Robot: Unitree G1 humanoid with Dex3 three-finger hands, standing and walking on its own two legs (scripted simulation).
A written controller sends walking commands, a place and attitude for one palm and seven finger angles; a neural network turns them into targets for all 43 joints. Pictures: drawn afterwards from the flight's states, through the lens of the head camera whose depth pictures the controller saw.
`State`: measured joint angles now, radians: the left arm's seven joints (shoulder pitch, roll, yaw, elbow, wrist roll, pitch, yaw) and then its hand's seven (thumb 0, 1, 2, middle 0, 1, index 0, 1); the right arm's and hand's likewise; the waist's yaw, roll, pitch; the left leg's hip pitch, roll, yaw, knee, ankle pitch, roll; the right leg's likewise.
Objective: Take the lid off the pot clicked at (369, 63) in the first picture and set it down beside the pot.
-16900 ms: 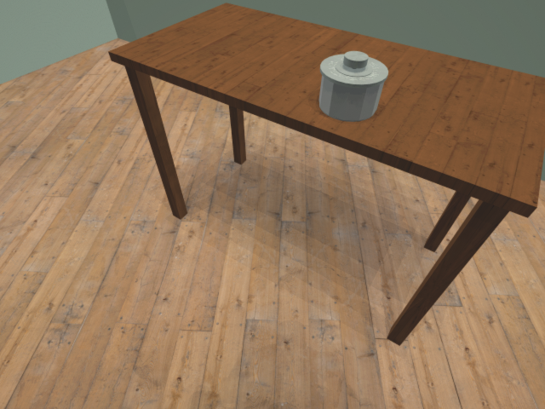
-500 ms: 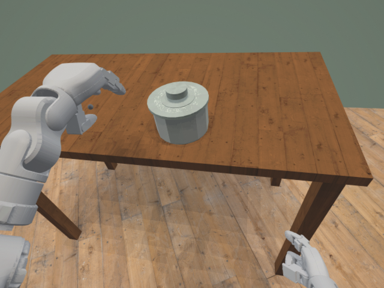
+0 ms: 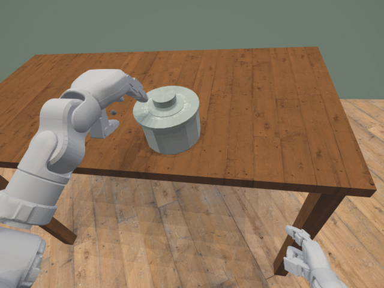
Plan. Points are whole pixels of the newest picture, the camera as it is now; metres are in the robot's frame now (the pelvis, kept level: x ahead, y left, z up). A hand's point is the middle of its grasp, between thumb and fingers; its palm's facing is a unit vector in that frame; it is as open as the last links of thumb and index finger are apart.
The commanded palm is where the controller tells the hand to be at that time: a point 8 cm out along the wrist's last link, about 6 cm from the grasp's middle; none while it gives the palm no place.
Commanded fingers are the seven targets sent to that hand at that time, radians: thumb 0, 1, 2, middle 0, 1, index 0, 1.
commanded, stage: move the open hand above the knob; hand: left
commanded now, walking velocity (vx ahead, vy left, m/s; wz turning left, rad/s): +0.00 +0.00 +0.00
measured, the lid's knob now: (164, 98) +0.48 +0.11 +0.16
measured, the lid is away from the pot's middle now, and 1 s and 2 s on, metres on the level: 0.00 0.00 0.00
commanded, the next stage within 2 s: lower the open fingers around the knob in 1.62 s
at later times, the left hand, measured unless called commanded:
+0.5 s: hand (141, 84) +0.42 +0.13 +0.23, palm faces -0.07 -0.04 -1.00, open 9.8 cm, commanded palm +0.40 +0.13 +0.30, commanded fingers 0.00 -0.37 1.70 -0.89 -0.08 -0.89 -0.08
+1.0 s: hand (161, 79) +0.46 +0.10 +0.22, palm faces -0.20 -0.03 -0.98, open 9.8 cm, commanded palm +0.43 +0.11 +0.30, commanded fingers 0.00 -0.37 1.70 -0.89 -0.08 -0.89 -0.08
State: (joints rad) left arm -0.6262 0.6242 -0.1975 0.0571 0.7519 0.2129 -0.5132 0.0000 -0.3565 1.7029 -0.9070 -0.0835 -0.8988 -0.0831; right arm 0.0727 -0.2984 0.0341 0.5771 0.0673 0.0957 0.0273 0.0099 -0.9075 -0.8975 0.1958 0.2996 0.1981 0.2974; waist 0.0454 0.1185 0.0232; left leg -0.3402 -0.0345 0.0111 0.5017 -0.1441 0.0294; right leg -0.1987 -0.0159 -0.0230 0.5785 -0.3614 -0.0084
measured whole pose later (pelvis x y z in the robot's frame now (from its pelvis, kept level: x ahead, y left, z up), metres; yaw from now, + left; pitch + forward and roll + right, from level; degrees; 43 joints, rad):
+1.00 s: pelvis +0.02 +0.00 +0.00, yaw -1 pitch +1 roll +1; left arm -1.01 0.44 -0.30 0.56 0.82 0.29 -0.47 0.00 -0.35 1.70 -0.91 -0.08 -0.90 -0.08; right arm 0.18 -0.30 0.01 0.66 0.07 0.12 0.02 0.01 -0.91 -0.90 0.19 0.30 0.20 0.30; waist -0.03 0.10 -0.01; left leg -0.34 -0.03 0.03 0.46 -0.15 0.03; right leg -0.21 -0.01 0.00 0.55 -0.36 -0.01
